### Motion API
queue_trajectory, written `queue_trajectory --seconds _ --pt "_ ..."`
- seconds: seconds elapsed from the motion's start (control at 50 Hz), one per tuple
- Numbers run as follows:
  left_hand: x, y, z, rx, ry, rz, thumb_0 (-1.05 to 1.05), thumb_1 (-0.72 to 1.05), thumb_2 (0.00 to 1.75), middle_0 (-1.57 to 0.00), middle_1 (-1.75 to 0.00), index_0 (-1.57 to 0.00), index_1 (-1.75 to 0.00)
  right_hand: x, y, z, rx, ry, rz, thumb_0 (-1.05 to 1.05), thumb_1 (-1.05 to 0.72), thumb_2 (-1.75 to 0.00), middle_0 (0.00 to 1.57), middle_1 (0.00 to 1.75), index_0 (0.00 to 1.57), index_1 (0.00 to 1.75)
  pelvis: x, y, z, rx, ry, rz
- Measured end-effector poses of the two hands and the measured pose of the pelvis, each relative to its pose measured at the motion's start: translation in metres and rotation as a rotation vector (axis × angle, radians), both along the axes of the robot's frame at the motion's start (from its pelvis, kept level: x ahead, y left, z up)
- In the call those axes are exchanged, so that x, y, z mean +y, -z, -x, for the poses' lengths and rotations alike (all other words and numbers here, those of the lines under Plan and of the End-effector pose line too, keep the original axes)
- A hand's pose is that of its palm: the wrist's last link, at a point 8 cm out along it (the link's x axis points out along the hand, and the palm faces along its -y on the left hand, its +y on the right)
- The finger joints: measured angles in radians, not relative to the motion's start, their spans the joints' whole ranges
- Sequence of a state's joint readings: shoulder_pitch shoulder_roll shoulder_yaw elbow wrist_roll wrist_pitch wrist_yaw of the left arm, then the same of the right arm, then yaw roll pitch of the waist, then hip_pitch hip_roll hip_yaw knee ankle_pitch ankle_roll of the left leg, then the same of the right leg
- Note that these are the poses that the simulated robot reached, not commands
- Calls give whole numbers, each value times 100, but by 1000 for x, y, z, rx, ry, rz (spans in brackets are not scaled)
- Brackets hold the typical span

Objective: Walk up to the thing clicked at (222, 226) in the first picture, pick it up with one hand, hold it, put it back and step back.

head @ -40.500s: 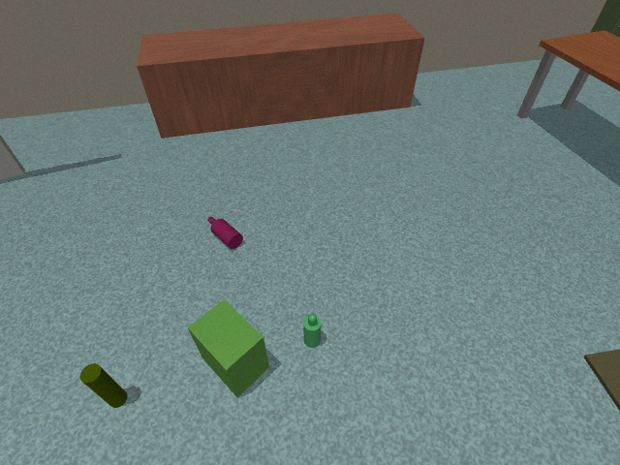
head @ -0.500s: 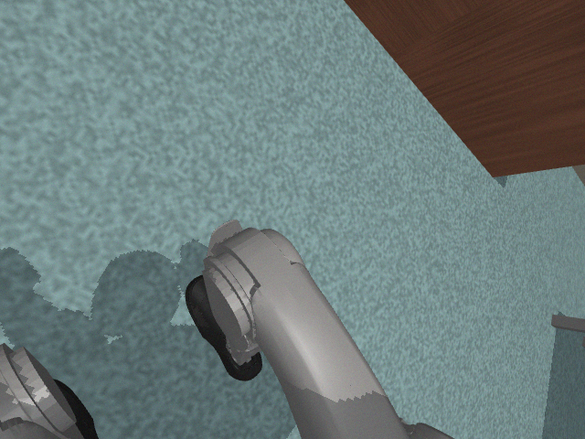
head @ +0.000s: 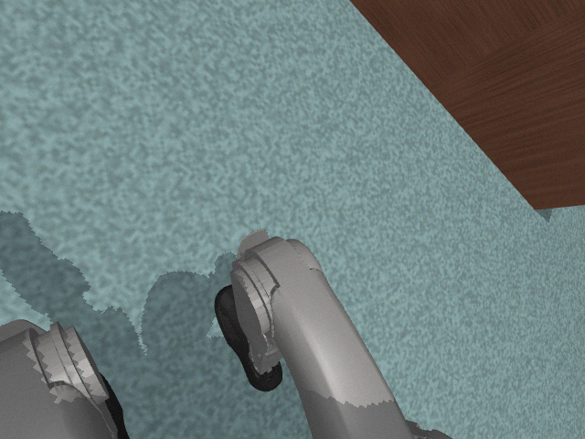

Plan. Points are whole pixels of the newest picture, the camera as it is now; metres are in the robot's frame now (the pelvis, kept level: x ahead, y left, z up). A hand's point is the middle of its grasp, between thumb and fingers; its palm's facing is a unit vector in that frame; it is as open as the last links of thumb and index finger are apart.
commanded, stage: settle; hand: left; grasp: from above
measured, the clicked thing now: out of the picture +0.52 +0.34 -0.25
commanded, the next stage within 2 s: lift in 0.16 s
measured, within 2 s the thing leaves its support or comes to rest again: neither
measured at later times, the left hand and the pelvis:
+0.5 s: hand out of the picture +0.46 +0.34 -0.15, palm faces -0.01 -0.47 -0.88, open 9.9 cm; pelvis +0.00 +0.00 +0.01, yaw +4 degrees
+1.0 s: hand out of the picture +0.39 +0.34 +0.03, palm faces -0.07 -0.44 -0.90, open 9.9 cm; pelvis +0.01 -0.01 +0.10, yaw +10 degrees
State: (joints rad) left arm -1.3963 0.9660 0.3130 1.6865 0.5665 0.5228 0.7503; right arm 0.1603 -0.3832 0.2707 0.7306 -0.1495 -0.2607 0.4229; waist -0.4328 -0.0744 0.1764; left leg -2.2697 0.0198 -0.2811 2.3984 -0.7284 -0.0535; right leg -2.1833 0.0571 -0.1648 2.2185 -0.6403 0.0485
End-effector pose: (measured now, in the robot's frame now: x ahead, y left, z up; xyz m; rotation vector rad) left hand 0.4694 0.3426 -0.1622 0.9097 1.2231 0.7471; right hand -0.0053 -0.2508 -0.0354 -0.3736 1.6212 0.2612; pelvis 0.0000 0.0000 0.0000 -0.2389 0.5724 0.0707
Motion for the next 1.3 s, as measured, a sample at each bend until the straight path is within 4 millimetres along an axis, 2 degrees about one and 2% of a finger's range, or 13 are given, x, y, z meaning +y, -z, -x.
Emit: queue_trajectory --seconds 0.14,0.32,0.52,0.68,0.82,0.9,1.0,1.18,1.3 --pt "5 -25 5 23 19 3 1 7 37 -73 -35 -74 -39 -4 6 -2 -36 37 10 0 -90 -90 19 30 20 30 0 -2 -1 10 -4 -14" --pt "5 -45 11 23 1 19 1 7 37 -73 -38 -73 -41 -6 11 0 -42 79 15 0 -90 -90 19 30 20 30 -2 -8 -1 22 -15 -36" --pt "8 -77 15 16 -17 13 1 6 33 -74 -39 -75 -42 -16 18 -5 -46 128 17 0 -91 -90 19 30 20 30 -4 -14 -5 50 -22 -63" --pt "10 -119 27 -15 12 5 1 7 32 -75 -38 -75 -42 -21 31 -30 -121 172 6 1 -91 -90 19 30 20 30 -6 -25 -6 70 -32 -100" --pt "7 -173 52 5 25 -3 1 6 32 -76 -37 -77 -40 -19 29 -67 -236 182 -27 1 -91 -90 19 30 20 30 -9 -51 -7 74 -44 -140" --pt "4 -206 65 19 29 1 1 6 32 -76 -37 -77 -40 -17 15 -86 -303 169 -39 1 -91 -90 19 30 20 30 -12 -72 -6 63 -50 -156" --pt "0 -245 79 47 58 -20 1 7 31 -76 -37 -76 -40 -18 -15 -105 -387 154 -28 1 -90 -90 20 30 20 30 -15 -102 -7 42 -58 -166" --pt "-20 -310 108 64 50 -3 1 5 35 -75 -39 -75 -42 -27 -95 -133 -499 144 27 1 -90 -90 20 30 20 30 -20 -174 -15 -13 -71 -183" --pt "-33 -362 114 64 68 -6 1 3 38 -75 -40 -75 -43 -33 -147 -149 -548 151 49 1 -89 -90 20 30 20 30 -24 -223 -24 -70 -81 -196"
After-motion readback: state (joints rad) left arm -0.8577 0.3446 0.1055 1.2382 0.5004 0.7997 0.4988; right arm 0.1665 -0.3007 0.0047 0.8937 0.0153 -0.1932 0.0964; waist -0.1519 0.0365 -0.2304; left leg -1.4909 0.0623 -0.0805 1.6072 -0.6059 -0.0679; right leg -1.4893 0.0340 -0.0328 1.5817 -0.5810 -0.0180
